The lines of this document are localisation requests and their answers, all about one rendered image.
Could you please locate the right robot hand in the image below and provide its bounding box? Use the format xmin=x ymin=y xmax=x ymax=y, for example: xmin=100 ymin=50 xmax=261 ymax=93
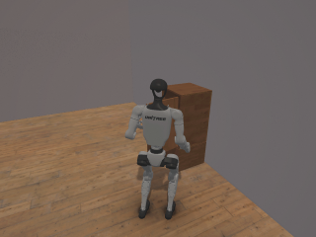
xmin=180 ymin=142 xmax=191 ymax=153

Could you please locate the left robot hand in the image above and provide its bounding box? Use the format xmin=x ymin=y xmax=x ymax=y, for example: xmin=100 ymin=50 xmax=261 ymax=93
xmin=137 ymin=116 xmax=143 ymax=129

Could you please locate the right robot upper arm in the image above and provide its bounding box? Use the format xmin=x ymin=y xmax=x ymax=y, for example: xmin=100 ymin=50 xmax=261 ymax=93
xmin=170 ymin=108 xmax=185 ymax=145

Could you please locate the robot right shin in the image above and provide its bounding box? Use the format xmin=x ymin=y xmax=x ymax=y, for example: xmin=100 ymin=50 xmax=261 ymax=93
xmin=167 ymin=173 xmax=179 ymax=211

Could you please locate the left robot upper arm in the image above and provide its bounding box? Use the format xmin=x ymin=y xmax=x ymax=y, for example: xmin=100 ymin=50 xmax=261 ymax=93
xmin=125 ymin=105 xmax=145 ymax=140

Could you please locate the left robot foot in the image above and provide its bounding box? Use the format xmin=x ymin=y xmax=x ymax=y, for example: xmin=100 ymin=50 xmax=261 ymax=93
xmin=138 ymin=200 xmax=150 ymax=219

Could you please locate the right robot forearm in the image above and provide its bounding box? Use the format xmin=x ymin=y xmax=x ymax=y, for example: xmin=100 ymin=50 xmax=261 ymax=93
xmin=179 ymin=136 xmax=190 ymax=150

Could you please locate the cupboard door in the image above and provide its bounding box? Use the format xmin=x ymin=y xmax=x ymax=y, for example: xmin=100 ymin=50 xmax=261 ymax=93
xmin=146 ymin=97 xmax=179 ymax=152

